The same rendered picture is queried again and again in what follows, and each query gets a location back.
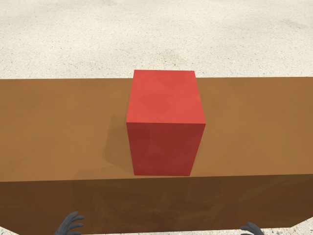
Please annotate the pedestal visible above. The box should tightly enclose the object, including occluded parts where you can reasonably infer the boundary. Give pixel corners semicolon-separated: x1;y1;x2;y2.
0;77;313;235

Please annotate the left robot hand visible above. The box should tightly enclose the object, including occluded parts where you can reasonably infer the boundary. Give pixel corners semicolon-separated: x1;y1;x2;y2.
54;211;85;235

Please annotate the carton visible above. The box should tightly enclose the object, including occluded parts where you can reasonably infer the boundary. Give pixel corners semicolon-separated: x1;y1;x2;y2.
126;70;206;176

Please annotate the right robot hand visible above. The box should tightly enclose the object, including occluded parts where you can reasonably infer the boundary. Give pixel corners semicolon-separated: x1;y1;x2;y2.
240;222;264;235

